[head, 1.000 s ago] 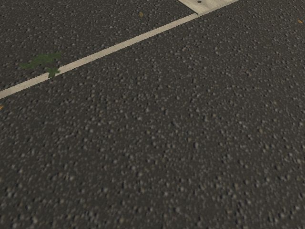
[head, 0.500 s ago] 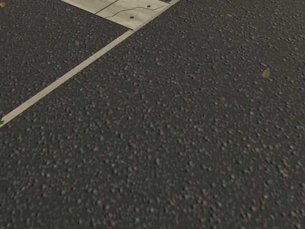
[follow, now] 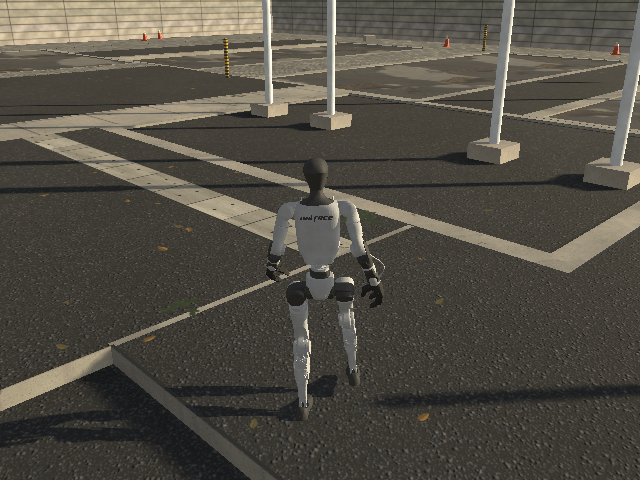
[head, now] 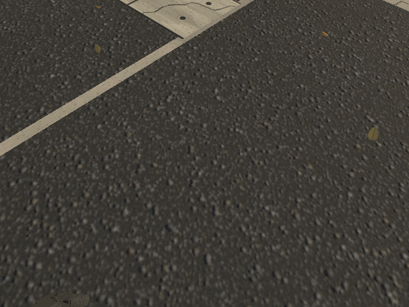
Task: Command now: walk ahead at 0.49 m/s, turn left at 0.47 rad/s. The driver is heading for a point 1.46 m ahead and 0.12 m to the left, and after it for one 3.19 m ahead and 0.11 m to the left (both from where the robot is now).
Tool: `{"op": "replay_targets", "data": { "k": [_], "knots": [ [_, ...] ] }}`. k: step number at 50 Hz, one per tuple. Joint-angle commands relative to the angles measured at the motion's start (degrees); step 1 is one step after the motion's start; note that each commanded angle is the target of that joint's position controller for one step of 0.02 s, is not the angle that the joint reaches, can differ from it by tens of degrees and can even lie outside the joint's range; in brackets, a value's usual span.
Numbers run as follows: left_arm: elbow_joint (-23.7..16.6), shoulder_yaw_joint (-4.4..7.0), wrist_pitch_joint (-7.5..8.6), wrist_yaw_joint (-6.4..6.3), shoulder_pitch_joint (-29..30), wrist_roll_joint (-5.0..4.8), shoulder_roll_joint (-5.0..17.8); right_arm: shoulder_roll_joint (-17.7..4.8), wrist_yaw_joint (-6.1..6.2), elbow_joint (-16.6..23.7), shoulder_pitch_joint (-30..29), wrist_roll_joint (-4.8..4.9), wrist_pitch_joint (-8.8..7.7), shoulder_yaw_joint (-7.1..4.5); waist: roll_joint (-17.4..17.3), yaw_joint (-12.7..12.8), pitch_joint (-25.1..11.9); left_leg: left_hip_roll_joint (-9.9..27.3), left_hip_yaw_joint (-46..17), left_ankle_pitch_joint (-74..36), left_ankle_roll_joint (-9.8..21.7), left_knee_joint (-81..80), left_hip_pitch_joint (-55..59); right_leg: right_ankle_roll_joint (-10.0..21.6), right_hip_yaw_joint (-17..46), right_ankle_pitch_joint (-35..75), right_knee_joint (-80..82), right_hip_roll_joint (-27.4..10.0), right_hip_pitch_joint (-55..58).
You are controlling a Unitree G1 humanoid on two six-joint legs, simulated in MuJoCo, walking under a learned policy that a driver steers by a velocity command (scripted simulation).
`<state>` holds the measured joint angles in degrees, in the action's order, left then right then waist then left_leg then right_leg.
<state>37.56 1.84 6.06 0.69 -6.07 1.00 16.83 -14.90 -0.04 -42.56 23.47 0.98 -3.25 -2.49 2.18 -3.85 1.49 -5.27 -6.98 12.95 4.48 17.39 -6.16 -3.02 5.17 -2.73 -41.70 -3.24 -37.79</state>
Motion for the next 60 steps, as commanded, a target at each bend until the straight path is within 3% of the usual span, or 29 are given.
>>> {"op": "replay_targets", "data": {
  "k": [1,6,7,8,9,10,11,12,13,14,15,17,19,25,30,32,33,34,35,36,37,39,41,43,45,50,56,58,60],
  "knots": [
    [-5.3,0.5,1.21,0.49,8.2,-0.63,2.5,-11.1,0.97,3.0,0.1,0.65,-0.38,-3.12,-7.3,-0.4,0.2,10.9,-9.2,-13.9,7.0,-4.4,-7.6,-0.6,-2.7,8.4,8.6,4.4,8.7],
    [-5.3,2.3,1.76,0.75,7.7,-1.51,5.9,-11.0,1.75,2.4,0.3,0.97,1.04,-3.6,-9.4,1.8,-0.6,14.1,-16.1,-14.8,4.6,2.8,0.5,2.1,0.2,1.9,15.0,4.3,13.5],
    [-4.4,3.12,1.88,0.46,3.7,-1.44,7.1,-10.6,1.69,2.8,-0.6,0.83,1.27,-3.57,-9.7,4.0,-2.7,12.9,-15.8,-20.2,3.8,6.7,0.3,3.6,-1.1,0.7,16.8,4.7,19.6],
    [-3.3,4.06,2.02,0.05,-2.8,-1.01,8.7,-9.1,1.41,3.5,-1.5,0.45,1.33,-3.03,-8.8,7.5,-7.9,9.8,-13.8,-22.4,2.0,15.6,-2.2,5.9,-0.1,0.9,17.3,2.0,30.4],
    [-2.6,4.95,1.78,-0.56,-12.7,-0.2,12.2,-5.8,1.22,5.2,-1.4,-0.93,1.22,-1.79,-2.7,11.0,-17.8,6.0,-9.5,-11.4,0.1,31.8,-10.4,9.8,9.7,-2.3,14.7,-8.2,46.9],
    [-0.3,5.58,0.97,-0.21,-15.6,-0.04,15.2,-1.3,1.02,6.1,8.4,0.73,0.65,-0.3,17.3,6.2,-24.5,-1.0,-3.6,21.6,-3.2,49.8,-31.1,19.5,36.4,-12.0,19.1,-21.2,63.7],
    [-1.2,4.57,0.65,-0.07,-14.6,-0.98,9.5,-7.4,1.24,4.4,7.7,1.77,0.65,-1.33,11.5,7.5,-20.2,4.1,-4.5,19.5,-3.8,57.2,-37.2,18.5,39.9,-22.5,22.1,-21.1,59.7],
    [-1.7,3.63,0.37,-0.42,-11.7,-1.08,5.9,-10.6,1.17,5.1,0.5,1.46,0.89,-2.27,5.4,9.0,-11.9,6.1,-2.8,13.7,-4.2,58.1,-38.5,15.8,29.3,-20.6,23.3,-18.1,51.6],
    [-1.5,3.2,0.11,-0.41,-9.0,-0.66,5.3,-10.4,1.22,6.0,-3.3,0.69,1.04,-2.39,1.2,8.0,-7.1,8.1,-1.1,9.6,-4.6,56.7,-36.6,14.5,21.9,-12.9,24.5,-15.5,43.8],
    [-0.9,2.92,-0.05,-0.32,-7.4,-0.46,4.4,-9.6,0.98,6.9,-5.7,0.03,1.02,-2.52,1.1,6.9,-3.7,9.4,-0.8,7.4,-4.6,54.3,-35.5,14.1,17.1,-7.6,26.0,-13.3,38.2],
    [-0.4,2.69,0.09,-0.39,-6.6,-0.08,3.8,-8.5,0.55,7.2,-5.8,0.36,1.27,-2.55,2.7,5.5,-2.2,10.7,-0.5,6.2,-4.5,52.8,-33.2,13.5,12.9,-5.0,27.7,-11.6,34.2],
    [0.7,2.91,0.66,-0.33,-6.2,-0.52,3.9,-5.9,0.14,7.6,-5.7,0.78,1.95,-2.04,3.9,4.4,-1.1,11.6,1.0,5.4,-4.6,50.2,-31.9,14.2,7.9,-2.2,30.6,-10.9,30.7],
    [2.0,3.49,1.05,-0.31,-6.3,-0.87,5.5,-4.9,-0.02,8.8,-8.2,0.27,2.32,-1.66,2.6,4.2,0.2,12.2,1.3,3.3,-5.2,46.1,-33.7,15.1,4.6,1.3,32.5,-11.8,29.8],
    [4.7,4.15,0.4,-0.5,-7.6,-1.21,8.7,-3.9,-1.75,10.7,-17.0,0.19,1.17,-0.7,0.3,7.0,1.3,11.4,4.3,-12.8,-4.4,28.0,-31.3,13.2,-6.7,7.3,32.9,-10.1,32.1],
    [8.6,4.54,-1.12,0.06,-13.4,-3.13,11.3,-4.4,-2.65,14.0,-24.0,0.08,0.59,-0.56,0.5,7.9,3.4,8.5,7.2,-6.3,-1.3,17.8,-28.3,12.6,-7.1,12.2,30.5,-12.9,38.5],
    [9.6,4.5,-1.94,-0.04,-12.9,-3.71,12.6,-6.8,-2.47,13.1,-18.9,-0.53,0.35,-1.8,2.0,3.3,-0.2,5.6,9.9,-3.4,0.8,13.5,-18.2,11.4,-7.7,28.7,22.3,-12.3,39.8],
    [10.0,3.92,-2.17,-0.13,-12.8,-3.72,11.8,-9.4,-2.03,10.3,-10.1,-0.71,0.31,-3.27,1.5,-1.5,-5.3,3.8,11.3,-7.2,2.3,10.7,-4.9,9.9,-9.6,33.5,12.4,-9.9,36.3],
    [9.1,2.59,-1.79,-0.19,-13.1,-2.51,9.1,-13.4,-1.09,8.1,-0.4,-1.16,0.66,-4.79,-0.9,-5.6,-12.7,10.9,3.8,-10.8,4.8,13.8,13.3,7.5,-10.3,20.5,-2.5,-7.2,24.3],
    [7.2,0.12,-0.93,0.39,-19.3,-1.38,1.5,-19.3,-0.42,8.1,1.9,-1.9,0.73,-5.47,-16.2,-1.5,-21.3,28.6,-24.8,-4.0,13.8,9.3,30.9,3.3,-9.0,-24.8,-24.7,3.1,2.6],
    [8.6,1.56,-0.12,0.42,-16.2,-2.92,7.3,-14.3,-0.53,8.6,3.0,-1.85,0.43,-4.34,-11.1,-4.9,-25.5,30.0,-32.6,-1.1,14.5,3.6,28.7,3.3,2.0,-31.3,-32.8,3.6,-0.8],
    [6.6,2.59,-0.01,0.47,-11.8,-4.46,9.7,-11.9,-0.66,7.7,0.1,-1.7,0.05,-3.42,-10.1,-4.1,-15.7,27.8,-22.1,-3.4,11.7,2.7,22.3,3.6,1.7,-27.6,-34.1,1.1,-5.4],
    [6.0,2.49,-0.48,-0.08,-8.4,-2.91,8.0,-7.9,-1.0,6.9,-6.5,-1.31,-0.68,-2.37,-7.8,0.0,-6.9,22.8,-9.8,-9.2,8.6,-0.3,9.0,3.3,-0.5,-19.2,-28.2,-3.2,-3.3],
    [7.3,2.6,-2.27,-0.19,-11.8,-2.94,6.2,-5.7,-1.18,6.5,-9.5,-1.75,-1.89,-2.05,-8.6,3.2,-5.1,20.9,-3.8,-11.0,7.9,-5.0,1.4,2.8,0.1,-14.2,-26.3,-4.7,3.2],
    [7.3,2.31,-3.61,-0.36,-12.0,-2.95,3.8,-5.9,-1.02,5.2,-10.4,-1.7,-3.06,-2.4,-6.9,4.5,-2.8,21.0,0.5,-13.6,8.2,-8.2,-1.7,2.1,0.4,-11.8,-24.5,-4.8,3.3],
    [6.3,2.34,-4.16,-0.52,-9.4,-2.71,3.2,-6.5,-0.5,3.8,-10.3,-2.07,-3.45,-2.79,-6.0,4.5,-0.5,20.8,4.5,-15.4,7.6,-9.7,-1.8,1.5,1.4,-7.4,-20.7,-4.7,0.3],
    [3.8,1.62,-3.68,1.04,-1.7,-2.23,1.7,-8.6,0.54,1.5,-8.8,-1.75,-2.98,-3.5,-5.0,2.1,2.5,19.3,13.5,-16.2,5.5,-11.0,0.5,2.3,-1.7,5.6,-4.5,-3.6,0.1],
    [-1.0,1.45,-3.75,2.97,6.4,-2.22,2.2,-11.3,0.9,-1.6,-4.7,-0.11,-0.8,-4.63,-4.6,0.0,4.9,22.5,17.4,-23.8,3.9,-6.3,11.0,6.0,-6.7,-0.9,4.5,-2.0,-1.9],
    [-1.7,2.36,-4.02,3.23,4.1,-2.25,3.8,-13.0,1.26,-1.6,-5.7,0.27,0.04,-5.04,-6.5,2.3,1.7,22.4,19.0,-42.6,2.5,1.0,12.9,8.2,-10.2,-6.5,4.7,1.5,4.2],
    [1.0,4.94,-4.33,2.65,-8.8,-2.54,7.8,-13.6,1.62,-1.1,-7.5,0.79,0.97,-5.0,-6.5,10.0,-5.8,19.8,21.3,-52.3,0.1,19.6,8.9,11.6,-12.5,-6.6,8.2,6.8,22.2]
  ]
}}
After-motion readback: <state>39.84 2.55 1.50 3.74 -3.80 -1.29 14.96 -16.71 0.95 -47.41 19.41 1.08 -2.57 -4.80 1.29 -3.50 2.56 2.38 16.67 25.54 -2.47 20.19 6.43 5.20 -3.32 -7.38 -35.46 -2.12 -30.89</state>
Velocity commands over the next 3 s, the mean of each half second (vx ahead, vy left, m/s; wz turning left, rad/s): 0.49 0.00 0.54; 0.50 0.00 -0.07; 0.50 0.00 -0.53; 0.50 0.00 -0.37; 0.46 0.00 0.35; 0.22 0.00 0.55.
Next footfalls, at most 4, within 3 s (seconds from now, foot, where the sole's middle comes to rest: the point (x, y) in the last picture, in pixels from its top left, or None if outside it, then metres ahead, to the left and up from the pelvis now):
0.18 right None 0.29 -0.13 -0.78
0.68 left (124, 306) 0.48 0.21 -0.79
1.22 right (177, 210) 0.82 0.04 -0.79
1.70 left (131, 150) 1.11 0.22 -0.78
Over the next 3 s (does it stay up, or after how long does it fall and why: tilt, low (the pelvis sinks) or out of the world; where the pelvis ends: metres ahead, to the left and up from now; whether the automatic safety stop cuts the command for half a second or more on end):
stays up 1.46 0.05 -0.01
